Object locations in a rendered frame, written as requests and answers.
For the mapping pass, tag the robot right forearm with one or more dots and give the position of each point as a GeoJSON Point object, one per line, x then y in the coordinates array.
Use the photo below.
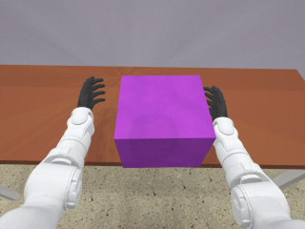
{"type": "Point", "coordinates": [233, 157]}

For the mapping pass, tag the table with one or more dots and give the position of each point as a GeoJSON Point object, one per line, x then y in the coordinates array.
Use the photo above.
{"type": "Point", "coordinates": [267, 107]}

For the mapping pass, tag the robot left hand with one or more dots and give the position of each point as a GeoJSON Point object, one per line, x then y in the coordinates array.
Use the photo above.
{"type": "Point", "coordinates": [87, 95]}

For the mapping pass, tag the robot left forearm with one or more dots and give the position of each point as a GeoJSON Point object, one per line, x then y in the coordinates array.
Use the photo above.
{"type": "Point", "coordinates": [74, 144]}

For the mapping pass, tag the robot left upper arm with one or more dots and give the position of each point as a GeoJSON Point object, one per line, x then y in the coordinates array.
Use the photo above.
{"type": "Point", "coordinates": [53, 189]}

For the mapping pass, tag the robot right upper arm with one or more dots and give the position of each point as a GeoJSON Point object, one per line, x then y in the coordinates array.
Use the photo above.
{"type": "Point", "coordinates": [260, 205]}

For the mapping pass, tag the carton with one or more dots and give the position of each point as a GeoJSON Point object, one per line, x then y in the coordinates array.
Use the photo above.
{"type": "Point", "coordinates": [162, 121]}

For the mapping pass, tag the robot right hand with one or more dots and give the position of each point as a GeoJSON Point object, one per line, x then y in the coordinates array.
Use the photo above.
{"type": "Point", "coordinates": [217, 103]}

